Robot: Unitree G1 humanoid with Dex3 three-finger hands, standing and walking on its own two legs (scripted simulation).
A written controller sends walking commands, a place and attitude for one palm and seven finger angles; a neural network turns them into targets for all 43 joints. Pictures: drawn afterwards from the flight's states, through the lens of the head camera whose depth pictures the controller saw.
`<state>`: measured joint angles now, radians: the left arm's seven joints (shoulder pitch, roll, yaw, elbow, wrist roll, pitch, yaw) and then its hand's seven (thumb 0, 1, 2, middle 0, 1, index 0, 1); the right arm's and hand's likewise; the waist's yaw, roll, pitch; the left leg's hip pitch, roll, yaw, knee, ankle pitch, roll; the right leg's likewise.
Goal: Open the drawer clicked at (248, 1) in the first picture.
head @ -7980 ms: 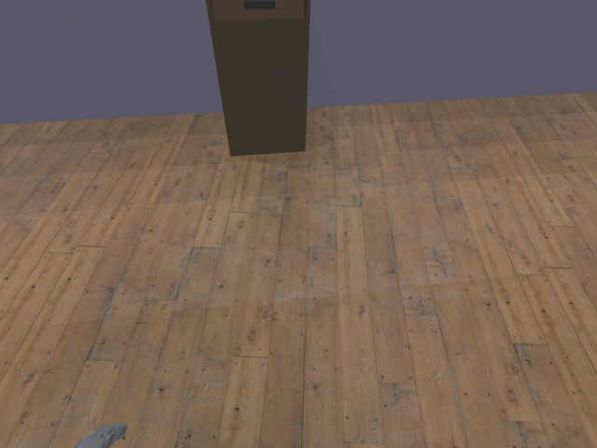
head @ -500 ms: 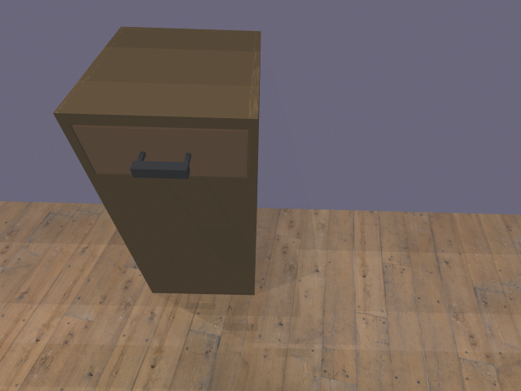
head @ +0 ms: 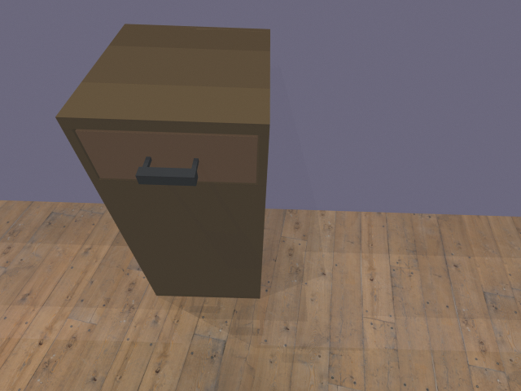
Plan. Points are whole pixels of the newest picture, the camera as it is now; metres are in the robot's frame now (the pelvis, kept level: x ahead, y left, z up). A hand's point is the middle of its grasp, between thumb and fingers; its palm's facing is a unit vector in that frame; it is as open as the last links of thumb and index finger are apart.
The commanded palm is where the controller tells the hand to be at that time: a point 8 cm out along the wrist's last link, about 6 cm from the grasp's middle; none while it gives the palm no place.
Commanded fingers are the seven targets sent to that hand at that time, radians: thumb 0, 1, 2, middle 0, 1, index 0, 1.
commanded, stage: come to a stop and stand still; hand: left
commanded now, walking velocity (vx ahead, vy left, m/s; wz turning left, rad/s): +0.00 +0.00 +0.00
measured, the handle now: (169, 169) +0.53 +0.23 -0.01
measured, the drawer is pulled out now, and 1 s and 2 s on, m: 0.00 0.00 0.00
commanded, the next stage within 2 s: look again from close up in 0.08 s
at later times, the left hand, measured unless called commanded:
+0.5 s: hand out of the picture -0.01 +0.17 -0.18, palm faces +0.03 -0.98 -0.21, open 7.3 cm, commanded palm none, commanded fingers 0.00 0.90 0.90 -0.20 -0.30 -0.20 -0.30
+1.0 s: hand (151, 355) +0.18 +0.18 -0.03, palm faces -0.02 -0.59 -0.81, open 7.6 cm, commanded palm +0.10 +0.19 -0.03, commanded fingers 0.00 0.60 0.77 -0.22 -0.50 -0.22 -0.50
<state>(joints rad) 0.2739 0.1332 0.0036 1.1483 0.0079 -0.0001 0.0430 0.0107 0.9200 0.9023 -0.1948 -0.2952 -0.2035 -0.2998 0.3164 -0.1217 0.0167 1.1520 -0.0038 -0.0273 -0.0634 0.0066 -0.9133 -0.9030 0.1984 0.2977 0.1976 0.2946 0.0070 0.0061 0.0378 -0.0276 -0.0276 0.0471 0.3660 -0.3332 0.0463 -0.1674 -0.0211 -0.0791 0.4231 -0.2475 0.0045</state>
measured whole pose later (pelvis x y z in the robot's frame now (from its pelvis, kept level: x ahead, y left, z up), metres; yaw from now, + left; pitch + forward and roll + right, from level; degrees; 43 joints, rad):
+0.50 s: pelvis -0.02 +0.00 -0.01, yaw -1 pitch -2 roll +0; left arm 0.29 0.13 -0.01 1.11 0.01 0.01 0.03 0.01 0.91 0.90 -0.19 -0.30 -0.20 -0.30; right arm 0.32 -0.16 0.03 1.06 -0.01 -0.02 -0.05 0.01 -0.92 -0.90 0.20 0.30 0.20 0.29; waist 0.01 0.05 0.02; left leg -0.08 -0.04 0.07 0.50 -0.39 0.06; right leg -0.23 -0.04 -0.05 0.57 -0.30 0.01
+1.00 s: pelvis -0.04 -0.03 -0.02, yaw -1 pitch +4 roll +2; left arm 0.33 0.28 -0.07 0.09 0.50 0.09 0.29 0.04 0.84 0.86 -0.21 -0.36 -0.21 -0.37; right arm 0.23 -0.28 -0.01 0.76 -0.01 -0.22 -0.07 0.02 -0.92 -0.90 0.20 0.30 0.20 0.29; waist 0.00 0.07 -0.07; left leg -0.29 -0.02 0.08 0.59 -0.38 0.02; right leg -0.45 -0.02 -0.05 0.66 -0.29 -0.04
